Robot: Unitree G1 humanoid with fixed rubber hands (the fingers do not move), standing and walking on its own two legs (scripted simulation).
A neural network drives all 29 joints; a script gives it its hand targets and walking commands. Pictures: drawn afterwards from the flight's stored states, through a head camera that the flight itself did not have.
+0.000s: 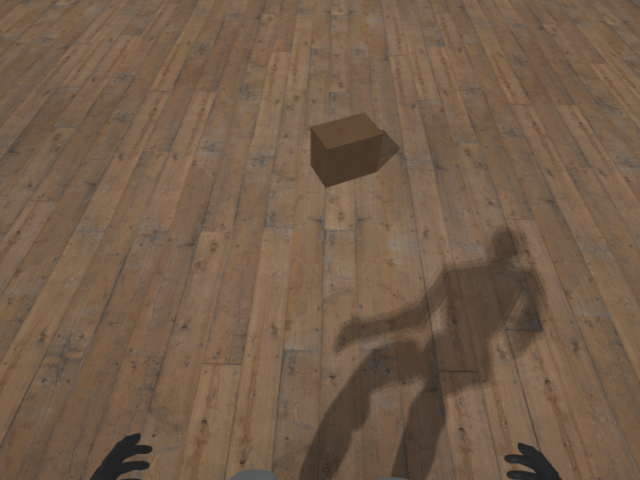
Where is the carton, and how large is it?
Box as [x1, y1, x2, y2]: [311, 113, 383, 187]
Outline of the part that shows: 365,113 311,126 311,166 325,187 376,171 383,134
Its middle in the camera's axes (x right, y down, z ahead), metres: +0.11 -0.38 +1.72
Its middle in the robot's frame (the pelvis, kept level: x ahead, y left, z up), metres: +1.44 -0.07 -0.65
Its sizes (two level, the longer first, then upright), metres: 0.260 0.163 0.214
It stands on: the floor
